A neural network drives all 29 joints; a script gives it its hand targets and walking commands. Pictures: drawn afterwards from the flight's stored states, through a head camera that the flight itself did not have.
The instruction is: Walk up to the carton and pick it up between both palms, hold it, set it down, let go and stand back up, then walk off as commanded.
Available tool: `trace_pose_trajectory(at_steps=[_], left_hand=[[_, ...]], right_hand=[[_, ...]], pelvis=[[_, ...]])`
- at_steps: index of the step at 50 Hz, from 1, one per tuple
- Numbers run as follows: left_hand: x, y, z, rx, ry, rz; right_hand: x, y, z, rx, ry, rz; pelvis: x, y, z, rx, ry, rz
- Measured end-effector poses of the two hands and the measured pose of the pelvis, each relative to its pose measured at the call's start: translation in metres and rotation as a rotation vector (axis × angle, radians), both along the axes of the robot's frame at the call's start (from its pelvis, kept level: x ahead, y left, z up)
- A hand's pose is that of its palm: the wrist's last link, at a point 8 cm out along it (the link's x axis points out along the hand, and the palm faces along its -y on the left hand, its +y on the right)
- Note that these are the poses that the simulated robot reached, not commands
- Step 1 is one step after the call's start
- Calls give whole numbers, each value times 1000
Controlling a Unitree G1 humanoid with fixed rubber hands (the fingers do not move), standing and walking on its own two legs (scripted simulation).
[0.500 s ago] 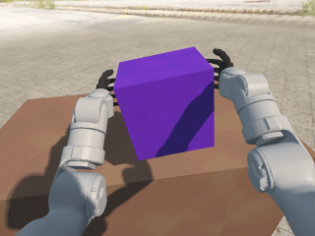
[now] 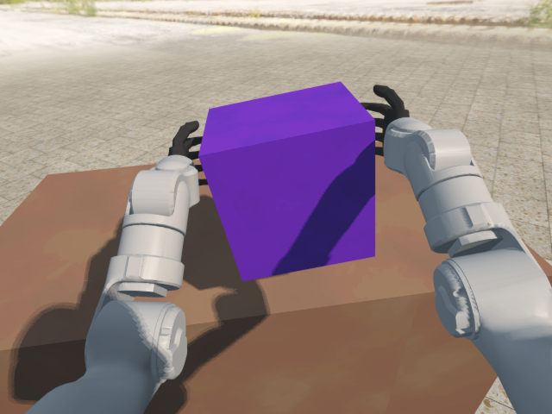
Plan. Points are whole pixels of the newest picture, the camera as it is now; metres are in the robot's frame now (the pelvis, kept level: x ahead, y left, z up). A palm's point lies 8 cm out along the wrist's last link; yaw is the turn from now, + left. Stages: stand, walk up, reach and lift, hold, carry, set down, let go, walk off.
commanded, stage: hold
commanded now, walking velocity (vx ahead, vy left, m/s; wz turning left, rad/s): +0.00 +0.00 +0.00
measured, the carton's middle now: (291, 181) +0.40 +0.01 +0.21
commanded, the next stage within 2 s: set down in 0.26 s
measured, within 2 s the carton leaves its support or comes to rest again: neither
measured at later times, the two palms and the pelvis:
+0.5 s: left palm (180, 166) +0.37 +0.16 +0.26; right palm (390, 134) +0.40 -0.13 +0.29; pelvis +0.00 +0.00 +0.00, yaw +0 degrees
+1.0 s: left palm (181, 174) +0.40 +0.17 +0.24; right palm (374, 146) +0.43 -0.12 +0.26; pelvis +0.00 +0.00 +0.00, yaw +0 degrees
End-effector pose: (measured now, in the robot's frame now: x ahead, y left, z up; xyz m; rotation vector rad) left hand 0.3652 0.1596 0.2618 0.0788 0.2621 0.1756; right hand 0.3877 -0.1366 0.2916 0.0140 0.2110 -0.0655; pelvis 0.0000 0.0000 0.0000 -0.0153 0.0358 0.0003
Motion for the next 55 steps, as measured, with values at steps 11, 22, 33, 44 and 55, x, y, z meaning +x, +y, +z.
trace_pose_trajectory(at_steps=[11,22,33,44,55], left_hand=[[0,0,1,0,-2,0],[8,2,-3,-14,-5,4],[14,11,1,-32,-74,28],[29,15,-26,-33,-34,40],[38,13,-28,-33,-44,40]], right_hand=[[0,0,1,0,-2,0],[7,2,-5,-3,-4,-4],[15,11,-2,5,-74,6],[34,15,-35,5,-37,16],[43,13,-36,22,-50,15]], pelvis=[[0,0,0,0,0,0],[-3,0,0,1,-7,0],[-3,0,0,0,-7,0],[-2,0,0,1,-10,0],[3,-1,1,1,-2,0]])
